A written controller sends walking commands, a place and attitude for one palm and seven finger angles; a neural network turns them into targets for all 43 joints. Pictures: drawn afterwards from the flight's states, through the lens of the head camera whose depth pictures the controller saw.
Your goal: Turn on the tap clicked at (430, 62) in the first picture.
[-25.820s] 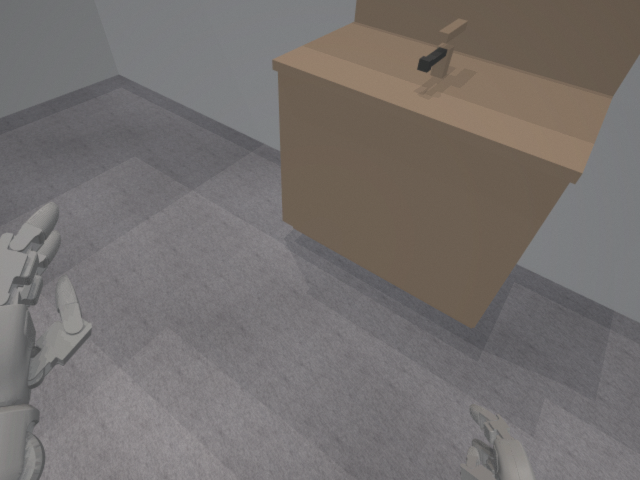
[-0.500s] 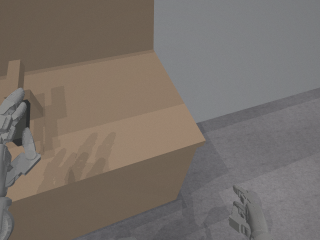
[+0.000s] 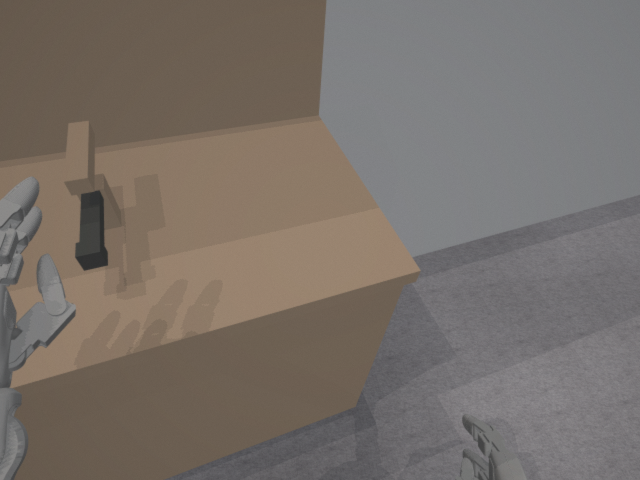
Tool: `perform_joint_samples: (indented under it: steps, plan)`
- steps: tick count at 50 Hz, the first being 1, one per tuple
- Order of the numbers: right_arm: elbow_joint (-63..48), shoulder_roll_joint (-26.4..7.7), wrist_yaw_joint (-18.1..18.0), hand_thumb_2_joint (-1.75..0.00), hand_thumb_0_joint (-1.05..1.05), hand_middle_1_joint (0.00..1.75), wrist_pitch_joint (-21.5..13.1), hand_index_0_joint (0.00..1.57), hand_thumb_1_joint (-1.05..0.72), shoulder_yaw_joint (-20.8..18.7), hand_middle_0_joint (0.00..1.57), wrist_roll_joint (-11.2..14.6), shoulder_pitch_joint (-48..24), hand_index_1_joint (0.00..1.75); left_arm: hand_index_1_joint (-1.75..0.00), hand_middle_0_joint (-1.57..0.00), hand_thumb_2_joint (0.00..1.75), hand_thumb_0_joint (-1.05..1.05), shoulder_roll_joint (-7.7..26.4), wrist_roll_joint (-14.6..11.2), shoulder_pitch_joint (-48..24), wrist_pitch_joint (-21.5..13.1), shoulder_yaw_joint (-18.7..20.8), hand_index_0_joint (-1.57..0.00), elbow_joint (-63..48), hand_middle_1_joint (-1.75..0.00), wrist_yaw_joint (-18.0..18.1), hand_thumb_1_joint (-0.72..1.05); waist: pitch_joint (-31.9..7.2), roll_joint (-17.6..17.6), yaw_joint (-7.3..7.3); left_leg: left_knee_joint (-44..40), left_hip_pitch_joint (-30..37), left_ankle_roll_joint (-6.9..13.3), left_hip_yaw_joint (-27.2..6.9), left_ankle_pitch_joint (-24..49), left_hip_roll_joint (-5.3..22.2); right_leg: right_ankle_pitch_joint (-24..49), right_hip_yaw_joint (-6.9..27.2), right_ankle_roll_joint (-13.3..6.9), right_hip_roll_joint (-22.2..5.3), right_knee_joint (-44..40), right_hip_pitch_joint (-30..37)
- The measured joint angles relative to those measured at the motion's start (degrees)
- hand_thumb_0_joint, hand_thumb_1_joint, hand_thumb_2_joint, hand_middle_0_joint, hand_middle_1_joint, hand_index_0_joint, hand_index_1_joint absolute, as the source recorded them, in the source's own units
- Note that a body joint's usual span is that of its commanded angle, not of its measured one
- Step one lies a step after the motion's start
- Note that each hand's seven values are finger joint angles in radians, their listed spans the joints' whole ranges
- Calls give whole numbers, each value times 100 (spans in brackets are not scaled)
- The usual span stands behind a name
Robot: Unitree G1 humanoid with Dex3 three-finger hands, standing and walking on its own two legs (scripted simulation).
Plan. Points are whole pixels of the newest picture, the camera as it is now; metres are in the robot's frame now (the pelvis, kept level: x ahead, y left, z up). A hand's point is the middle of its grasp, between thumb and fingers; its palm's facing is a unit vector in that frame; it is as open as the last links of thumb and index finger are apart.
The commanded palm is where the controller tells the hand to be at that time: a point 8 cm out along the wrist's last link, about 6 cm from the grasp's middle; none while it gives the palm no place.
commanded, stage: come to a stop and stand still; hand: left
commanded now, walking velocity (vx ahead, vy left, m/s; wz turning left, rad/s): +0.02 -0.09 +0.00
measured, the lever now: (92, 254) +0.35 +0.33 +0.07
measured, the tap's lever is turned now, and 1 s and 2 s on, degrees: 0 0 0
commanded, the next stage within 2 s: look again from close up in 0.94 s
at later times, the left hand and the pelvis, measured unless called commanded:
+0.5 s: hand (75, 273) +0.25 +0.26 +0.17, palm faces +0.36 -0.88 -0.30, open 7.4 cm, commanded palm +0.18 +0.29 +0.18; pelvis +0.00 +0.02 -0.01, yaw -3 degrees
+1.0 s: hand (92, 277) +0.26 +0.25 +0.16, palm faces +0.33 -0.87 -0.37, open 7.4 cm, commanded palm +0.19 +0.29 +0.18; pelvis +0.03 +0.01 +0.00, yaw -2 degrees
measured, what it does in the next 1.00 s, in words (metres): stands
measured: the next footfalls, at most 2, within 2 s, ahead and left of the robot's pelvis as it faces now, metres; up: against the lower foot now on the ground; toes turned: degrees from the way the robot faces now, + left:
none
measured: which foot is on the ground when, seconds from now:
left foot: down 0.00-1.00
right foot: down 0.00-1.00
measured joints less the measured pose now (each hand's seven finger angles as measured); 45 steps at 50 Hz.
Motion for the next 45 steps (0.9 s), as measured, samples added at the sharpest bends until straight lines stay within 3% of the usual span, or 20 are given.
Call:
perform_joint_samples:
  steps: [5, 9, 11, 14, 15, 16, 17, 19, 21, 25, 27, 31, 35, 39, 45]
  plan:
    - [-94, -25, 102, -90, 1, 30, 33, 20, -90, -12, 21, -20, -164, 30, -30, -21, 90, 1, 49, -5, 111, 8, -125, -21, -133, -30, -131, 89, 117, 198, -41, 111, -72, -116, -39, -149, 46, 950, -106, -2, 87, -850, 404]
    - [-50, -77, 68, -90, 1, 30, 130, 20, -90, -25, 21, 11, -229, 30, -30, -21, 90, 1, 112, -98, 307, 0, -85, -21, -195, -30, -168, 89, 51, 216, -29, 594, -260, -205, -96, -871, 31, 787, -85, 8, 95, -588, 279]
    - [-5, -135, 30, -90, 1, 30, 152, 20, -90, -38, 21, 26, -247, 30, -30, -21, 90, 1, 73, -141, 389, 8, -50, -21, -197, -30, -146, 89, 32, 223, -28, 734, -288, -171, -137, -787, 31, 667, -54, 36, 127, -380, 224]
    - [96, -191, -35, -90, 1, 30, 147, 20, -90, -76, 21, 36, -231, 30, -30, -21, 90, 1, 25, -158, 294, 34, -54, -21, -80, -31, -112, 89, 54, 156, -19, 680, -160, 35, -128, -156, 22, 471, -36, 93, 129, -86, 236]
    - [139, -183, -57, -90, 1, 30, 140, 20, -91, -82, 21, 41, -229, 30, -30, -21, 90, 1, 18, -143, 214, 53, -53, -21, -26, -31, -96, 89, 68, 79, -1, 652, -99, 91, -98, -128, -15, 412, -11, 97, 91, -7, 244]
    - [140, -164, -91, -90, 1, 30, 51, 20, -91, -124, 21, -20, -136, 30, -30, -21, 90, 1, 184, 85, -131, 31, 10, -21, 122, -31, -207, 89, 77, -1, 117, 654, -111, 120, -96, -158, -40, 402, -12, 144, 65, 30, 218]
    - [172, -161, -114, -90, 1, 30, -39, 20, -91, -95, 21, -13, -68, 30, -30, -21, 90, 1, 410, 152, -582, -153, 109, -22, 405, -31, -287, 88, 54, -75, 196, 690, -202, 114, -141, -189, -51, 394, -59, 148, 62, 46, 154]
    - [242, -154, -49, -90, 1, 30, -95, 20, -91, 9, 21, -8, -111, 30, -30, -21, 90, 1, 628, 58, -1156, -377, 355, -22, 799, -31, -280, 88, 78, -191, 228, 712, -284, 72, -182, -216, -12, 451, -85, 114, 107, -53, 123]
    - [171, -153, 49, -90, 1, 30, -164, 20, -91, 23, 21, 28, -157, 30, -30, -21, 90, 1, 520, -49, -1316, -419, 446, -21, 816, -31, -197, 89, 125, -254, 199, 601, -246, 108, -107, -179, -3, 528, -5, 122, 107, -157, 129]
    - [-82, -199, 177, -90, 1, 30, -344, 20, -91, -26, 21, 15, -227, 30, -30, -20, 90, 1, -16, -61, -714, -548, 79, -20, 244, -30, -150, 90, 96, -192, 25, 309, -186, 226, 123, -103, -106, 450, 150, 93, -53, -150, 4]
    - [-165, -167, 172, -90, 1, 30, -350, 20, -91, -21, 21, -13, -272, 30, -30, -20, 90, 1, -78, -21, -248, -595, -147, -20, -34, -30, -199, 90, 71, -149, -66, 167, -156, 249, 207, -70, -172, 464, 210, 76, -134, -181, -34]
    - [-198, 21, 60, -90, 1, 30, -202, 20, -91, 63, 21, -71, -284, 30, -30, -21, 90, 1, 308, -18, 334, -611, -60, -21, -218, -31, -254, 89, 49, -167, -128, -43, -80, 241, 231, -18, -246, 535, 230, 128, -205, -359, 27]
    - [-115, 119, 0, -90, 1, 30, -80, 20, -91, 156, 21, -94, -245, 30, -30, -21, 90, 1, 571, -79, 248, -500, 344, -22, -50, -31, -151, 88, 54, -195, -34, -102, -45, 255, 143, -13, -263, 585, 142, 172, -207, -561, 156]
    - [3, 71, 32, -90, 1, 30, -74, 20, -90, 186, 21, -89, -267, 30, -30, -21, 90, 1, 296, -88, 9, -369, 363, -21, 2, -31, -31, 89, 38, -177, 65, -57, -11, 269, 75, -69, -259, 623, 77, 250, -196, -709, 297]
    - [-11, -26, 39, -90, 1, 30, -43, 20, -90, 130, 21, -87, -457, 30, -30, -20, 90, 1, -164, 17, -36, -185, -182, -21, -133, -30, -27, 89, 32, -180, 57, 10, 74, 251, 74, -133, -275, 519, 73, 246, -215, -580, 356]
